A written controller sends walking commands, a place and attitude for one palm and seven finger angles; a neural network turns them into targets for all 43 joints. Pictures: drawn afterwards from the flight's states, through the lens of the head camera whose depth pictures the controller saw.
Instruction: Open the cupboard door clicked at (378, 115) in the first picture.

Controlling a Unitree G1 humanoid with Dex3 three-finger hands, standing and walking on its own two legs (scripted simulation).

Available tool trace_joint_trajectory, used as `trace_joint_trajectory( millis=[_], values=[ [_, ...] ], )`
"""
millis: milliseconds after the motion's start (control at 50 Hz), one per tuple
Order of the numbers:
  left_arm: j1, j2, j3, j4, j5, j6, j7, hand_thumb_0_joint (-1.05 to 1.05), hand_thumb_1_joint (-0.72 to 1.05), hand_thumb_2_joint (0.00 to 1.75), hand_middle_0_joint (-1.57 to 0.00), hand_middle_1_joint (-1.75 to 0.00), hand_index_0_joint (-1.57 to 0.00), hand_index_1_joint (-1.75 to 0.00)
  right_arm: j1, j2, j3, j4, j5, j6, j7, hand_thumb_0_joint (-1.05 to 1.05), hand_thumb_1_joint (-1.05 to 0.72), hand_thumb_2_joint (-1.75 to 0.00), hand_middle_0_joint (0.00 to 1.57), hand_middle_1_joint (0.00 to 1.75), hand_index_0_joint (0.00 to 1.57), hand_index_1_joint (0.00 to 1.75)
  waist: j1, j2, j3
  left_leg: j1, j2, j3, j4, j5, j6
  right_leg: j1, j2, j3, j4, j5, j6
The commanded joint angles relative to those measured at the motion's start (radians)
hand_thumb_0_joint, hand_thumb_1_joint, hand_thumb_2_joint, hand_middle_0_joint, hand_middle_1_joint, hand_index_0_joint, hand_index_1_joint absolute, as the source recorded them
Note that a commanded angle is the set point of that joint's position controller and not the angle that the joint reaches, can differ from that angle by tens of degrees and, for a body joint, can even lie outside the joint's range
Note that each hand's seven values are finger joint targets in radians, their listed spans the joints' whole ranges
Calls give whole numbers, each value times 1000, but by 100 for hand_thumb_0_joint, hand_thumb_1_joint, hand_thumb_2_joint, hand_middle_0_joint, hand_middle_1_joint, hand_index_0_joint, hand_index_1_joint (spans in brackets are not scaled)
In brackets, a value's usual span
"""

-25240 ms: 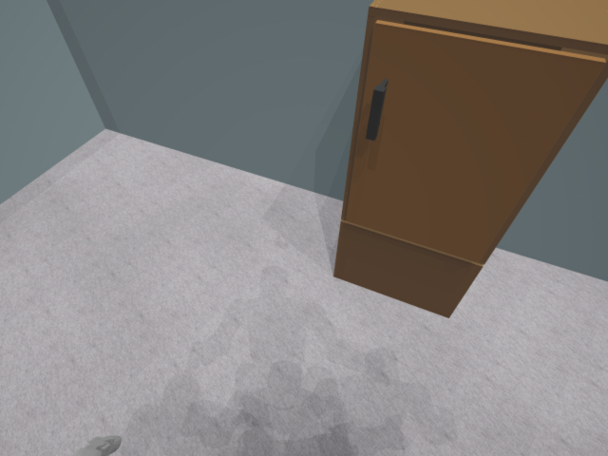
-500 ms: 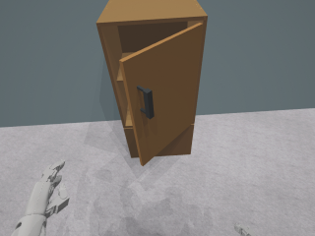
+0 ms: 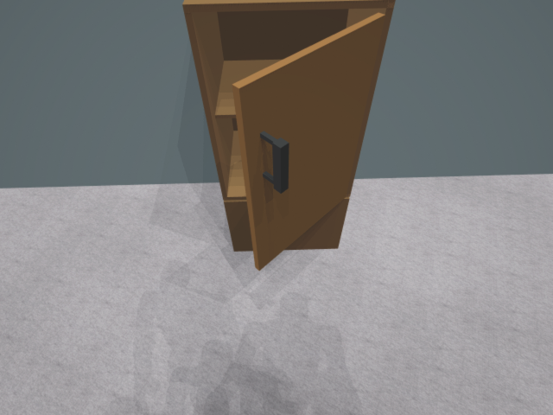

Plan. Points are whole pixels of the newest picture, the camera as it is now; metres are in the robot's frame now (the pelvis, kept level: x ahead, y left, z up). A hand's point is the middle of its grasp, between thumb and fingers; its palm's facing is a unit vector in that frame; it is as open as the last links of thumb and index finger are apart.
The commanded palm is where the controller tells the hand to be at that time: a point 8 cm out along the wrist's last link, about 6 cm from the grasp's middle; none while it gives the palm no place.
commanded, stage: let the arm hang, fingers relaxed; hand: left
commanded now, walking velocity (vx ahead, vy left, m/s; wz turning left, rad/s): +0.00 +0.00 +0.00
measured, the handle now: (273, 162) +0.57 +0.04 +0.02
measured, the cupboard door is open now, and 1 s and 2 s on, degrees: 43 43 43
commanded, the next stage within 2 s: look to check the result in 0.48 s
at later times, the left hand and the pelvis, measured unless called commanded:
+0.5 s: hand out of the picture -0.03 +0.17 -0.18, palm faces +0.04 -0.98 -0.17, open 7.4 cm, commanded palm none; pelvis -0.01 +0.01 +0.00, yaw -1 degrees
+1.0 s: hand out of the picture -0.03 +0.16 -0.18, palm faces +0.04 -0.98 -0.17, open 7.4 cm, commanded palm none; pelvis -0.01 +0.00 +0.00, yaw +0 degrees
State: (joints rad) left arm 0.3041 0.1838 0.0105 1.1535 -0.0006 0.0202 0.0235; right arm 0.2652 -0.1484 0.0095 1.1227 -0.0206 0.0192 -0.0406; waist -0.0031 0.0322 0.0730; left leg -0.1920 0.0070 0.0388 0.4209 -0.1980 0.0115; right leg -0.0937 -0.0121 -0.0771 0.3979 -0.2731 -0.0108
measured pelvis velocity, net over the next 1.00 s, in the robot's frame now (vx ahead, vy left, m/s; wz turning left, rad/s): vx -0.01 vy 0.00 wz -0.01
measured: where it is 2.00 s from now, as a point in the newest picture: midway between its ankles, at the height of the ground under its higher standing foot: outside the picture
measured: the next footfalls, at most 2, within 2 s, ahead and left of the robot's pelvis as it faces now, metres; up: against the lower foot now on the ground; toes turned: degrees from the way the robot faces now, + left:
none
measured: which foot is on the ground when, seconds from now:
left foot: down 0.00-1.00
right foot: down 0.00-1.00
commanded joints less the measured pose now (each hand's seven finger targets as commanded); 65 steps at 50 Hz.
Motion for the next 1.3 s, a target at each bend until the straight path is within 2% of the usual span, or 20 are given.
trace_joint_trajectory(
  millis=[0,40,120,240,300,400,500,660,720,840,920,1020,1180,1280],
  values=[
    [35,72,9,-17,5,-23,7,0,90,90,-20,-30,-20,-30,58,-101,-20,-8,1,-18,-2,0,-90,-90,20,30,20,30,-2,-57,10,24,96,-91,-88,115,30,-78,-94,74,-84,84,-23],
    [45,66,9,-12,6,-25,10,0,90,90,-20,-30,-20,-30,65,-96,-22,-2,2,-17,-1,0,-90,-90,20,30,20,30,-2,-68,5,25,93,-87,-87,94,29,-84,-93,72,-87,61,-22],
    [45,55,11,-9,6,-23,11,0,90,90,-20,-30,-20,-30,74,-79,-20,10,-2,-19,0,0,-90,-90,20,30,20,30,-4,-33,32,0,89,-89,-104,57,28,-101,-94,76,-77,44,-23],
    [56,42,16,-11,8,-26,14,0,90,90,-20,-30,-20,-30,90,-62,-22,11,-1,-21,-1,0,-90,-90,20,30,20,30,-2,-27,28,-17,84,-87,-103,33,26,-100,-89,78,-73,32,-24],
    [59,35,15,-8,7,-24,13,0,90,90,-20,-30,-20,-30,93,-59,-22,11,-3,-20,-1,0,-90,-90,20,30,20,30,-5,6,49,-29,82,-92,-111,3,25,-116,-88,84,-71,23,-25],
    [66,33,17,-9,8,-25,14,0,90,90,-20,-30,-20,-30,105,-57,-24,7,-3,-21,-1,0,-90,-90,20,30,20,30,-4,-4,36,-29,86,-96,-117,-12,27,-114,-87,81,-65,25,-25],
    [73,31,15,-9,7,-29,15,0,90,90,-20,-30,-20,-30,107,-58,-26,7,-1,-20,0,0,-90,-90,20,30,20,30,-6,-34,29,-10,84,-89,-99,20,27,-125,-91,84,-71,29,-25],
    [77,33,13,-8,8,-30,16,0,90,90,-20,-30,-20,-30,110,-55,-27,10,0,-17,2,0,-90,-90,20,30,20,30,-10,-36,32,-9,83,-88,-93,17,25,-135,-92,86,-74,19,-26],
    [80,29,12,-7,7,-31,16,0,90,90,-20,-30,-20,-30,104,-57,-25,11,-1,-18,1,0,-90,-90,20,30,20,30,-9,-19,30,-1,83,-85,-89,34,24,-136,-91,90,-75,31,-25],
    [80,31,14,-9,7,-34,17,0,90,90,-20,-30,-20,-30,99,-56,-25,11,1,-18,1,0,-90,-90,20,30,20,30,-7,-33,29,-2,83,-83,-82,52,24,-130,-91,86,-80,38,-26],
    [73,29,13,-9,7,-32,17,0,90,90,-20,-30,-20,-30,92,-56,-25,13,-1,-18,1,0,-90,-90,20,30,20,30,-8,-17,35,-3,82,-87,-91,38,22,-134,-92,87,-79,31,-25],
    [69,31,15,-12,6,-35,17,0,90,90,-20,-30,-20,-30,90,-57,-23,13,-1,-22,0,0,-90,-90,20,30,20,30,-7,-31,11,6,85,-86,-82,93,23,-107,-95,84,-76,70,-25],
    [64,32,13,-13,5,-37,17,0,90,90,-20,-30,-20,-30,77,-58,-22,18,-1,-21,0,0,-90,-90,20,30,20,30,-6,-22,21,13,85,-82,-77,112,20,-104,-98,85,-87,85,-25],
    [34,64,49,-48,12,-12,11,0,90,90,-20,-30,-20,-30,71,-88,-49,0,-2,-3,-12,0,-90,-90,20,30,20,30,-11,-26,16,14,113,-35,-5,97,18,-155,-94,124,-30,142,-38]
  ],
)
